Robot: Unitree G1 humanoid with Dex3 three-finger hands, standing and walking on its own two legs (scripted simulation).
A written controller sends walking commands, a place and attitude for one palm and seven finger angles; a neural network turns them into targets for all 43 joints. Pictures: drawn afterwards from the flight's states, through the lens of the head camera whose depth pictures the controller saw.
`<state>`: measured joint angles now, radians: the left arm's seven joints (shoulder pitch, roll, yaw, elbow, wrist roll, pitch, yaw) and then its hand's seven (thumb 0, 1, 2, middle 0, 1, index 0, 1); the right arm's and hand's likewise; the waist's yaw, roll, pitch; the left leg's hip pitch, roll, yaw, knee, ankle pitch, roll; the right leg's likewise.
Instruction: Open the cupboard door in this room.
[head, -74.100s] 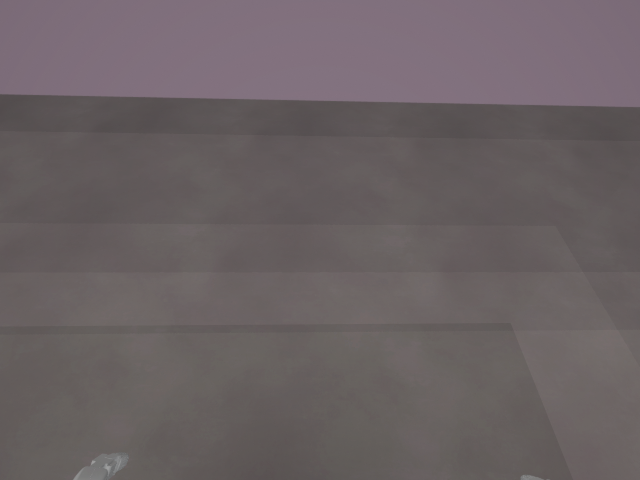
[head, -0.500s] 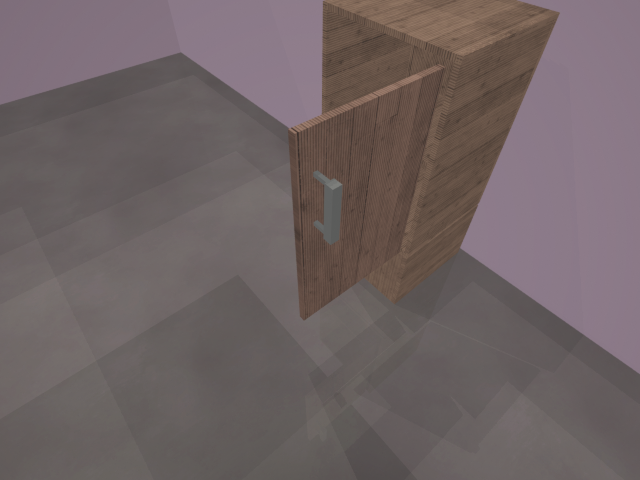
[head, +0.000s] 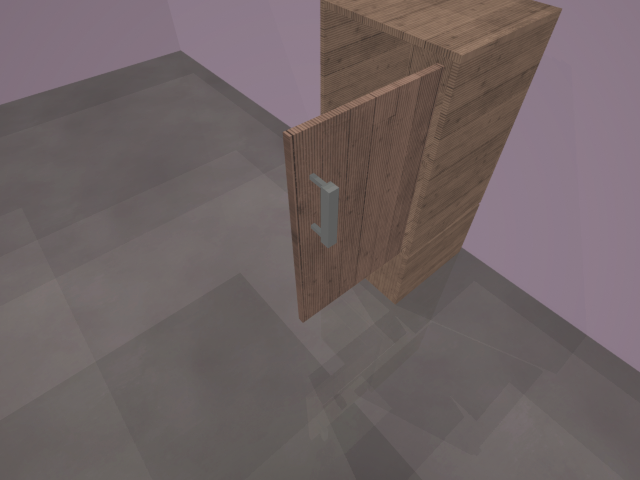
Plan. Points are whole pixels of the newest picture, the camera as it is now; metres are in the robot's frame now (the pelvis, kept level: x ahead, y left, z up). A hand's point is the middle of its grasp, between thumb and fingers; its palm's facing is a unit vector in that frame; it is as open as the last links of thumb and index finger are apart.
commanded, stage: look to check the result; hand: left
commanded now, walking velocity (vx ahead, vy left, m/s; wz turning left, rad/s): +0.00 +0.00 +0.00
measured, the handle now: (322, 210) +0.59 +0.03 -0.05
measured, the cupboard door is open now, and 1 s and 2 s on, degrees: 89 89 89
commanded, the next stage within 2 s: stand and wait in 0.12 s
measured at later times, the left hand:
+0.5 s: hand out of the picture +0.00 +0.15 -0.17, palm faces +0.04 -0.98 -0.19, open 7.4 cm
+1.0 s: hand out of the picture +0.01 +0.15 -0.17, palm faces +0.04 -0.98 -0.19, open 7.4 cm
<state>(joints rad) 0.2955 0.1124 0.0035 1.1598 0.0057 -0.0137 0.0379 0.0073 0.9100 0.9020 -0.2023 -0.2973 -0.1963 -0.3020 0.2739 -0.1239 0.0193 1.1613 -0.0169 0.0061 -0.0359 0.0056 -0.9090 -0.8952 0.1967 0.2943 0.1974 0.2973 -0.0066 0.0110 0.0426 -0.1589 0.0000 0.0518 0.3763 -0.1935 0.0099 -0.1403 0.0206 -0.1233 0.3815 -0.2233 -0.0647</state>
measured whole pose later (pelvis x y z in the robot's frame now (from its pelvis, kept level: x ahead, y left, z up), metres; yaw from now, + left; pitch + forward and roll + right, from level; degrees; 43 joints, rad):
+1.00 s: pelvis +0.03 -0.01 +0.00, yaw +0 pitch -1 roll +1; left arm 0.29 0.12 0.01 1.15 0.00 -0.02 0.04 0.01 0.91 0.90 -0.20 -0.30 -0.20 -0.30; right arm 0.27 -0.14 0.02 1.17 -0.01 0.00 -0.04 0.00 -0.91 -0.90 0.20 0.29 0.20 0.30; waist 0.00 0.01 0.04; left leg -0.12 0.02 0.05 0.36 -0.22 -0.01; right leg -0.09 0.04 -0.12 0.35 -0.25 -0.08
